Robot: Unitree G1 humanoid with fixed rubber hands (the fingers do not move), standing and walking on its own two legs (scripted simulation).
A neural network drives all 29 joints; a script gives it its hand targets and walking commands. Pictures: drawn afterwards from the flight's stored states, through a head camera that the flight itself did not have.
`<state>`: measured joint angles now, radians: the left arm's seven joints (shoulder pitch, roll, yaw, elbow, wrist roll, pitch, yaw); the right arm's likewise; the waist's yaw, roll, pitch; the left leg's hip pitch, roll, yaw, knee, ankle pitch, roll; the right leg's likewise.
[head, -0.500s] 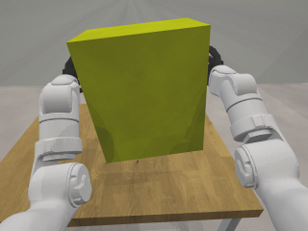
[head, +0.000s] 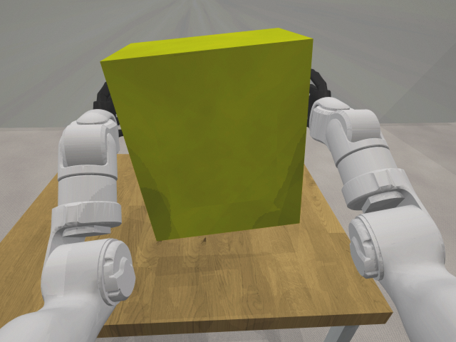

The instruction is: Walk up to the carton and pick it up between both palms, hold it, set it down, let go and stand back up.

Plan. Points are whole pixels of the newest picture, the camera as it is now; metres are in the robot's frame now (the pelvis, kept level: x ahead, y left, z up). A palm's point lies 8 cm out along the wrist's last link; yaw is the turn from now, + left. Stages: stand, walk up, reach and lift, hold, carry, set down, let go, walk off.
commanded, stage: hold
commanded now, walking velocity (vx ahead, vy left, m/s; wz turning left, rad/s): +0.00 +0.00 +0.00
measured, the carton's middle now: (217, 135) +0.38 +0.01 +0.27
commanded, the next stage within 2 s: none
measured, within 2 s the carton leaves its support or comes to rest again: neither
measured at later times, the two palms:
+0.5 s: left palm (105, 122) +0.36 +0.18 +0.30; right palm (318, 108) +0.37 -0.16 +0.33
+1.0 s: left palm (104, 119) +0.36 +0.18 +0.30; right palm (318, 107) +0.37 -0.16 +0.33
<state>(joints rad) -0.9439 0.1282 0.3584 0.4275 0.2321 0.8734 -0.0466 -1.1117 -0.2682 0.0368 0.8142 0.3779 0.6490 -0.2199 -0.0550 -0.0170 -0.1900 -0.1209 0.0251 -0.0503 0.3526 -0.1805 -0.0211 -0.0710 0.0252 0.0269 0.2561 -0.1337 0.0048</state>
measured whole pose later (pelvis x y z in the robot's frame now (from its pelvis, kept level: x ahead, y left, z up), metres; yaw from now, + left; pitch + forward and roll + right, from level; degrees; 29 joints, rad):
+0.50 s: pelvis +0.00 +0.00 +0.00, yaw +0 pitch -3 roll -1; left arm -0.94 0.13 0.35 0.42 0.22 0.87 -0.04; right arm -1.12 -0.27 0.03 0.82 0.39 0.65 -0.22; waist -0.06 -0.02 -0.20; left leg -0.13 0.02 -0.05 0.36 -0.18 -0.02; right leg -0.08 0.02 0.04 0.26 -0.13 0.01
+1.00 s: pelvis +0.00 +0.00 +0.00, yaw +0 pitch -2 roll -1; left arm -0.97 0.14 0.35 0.47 0.21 0.87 -0.03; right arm -1.14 -0.28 0.04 0.86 0.38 0.65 -0.21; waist -0.05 -0.02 -0.21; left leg -0.14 0.02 -0.05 0.36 -0.18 -0.02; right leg -0.09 0.03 0.04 0.26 -0.13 0.01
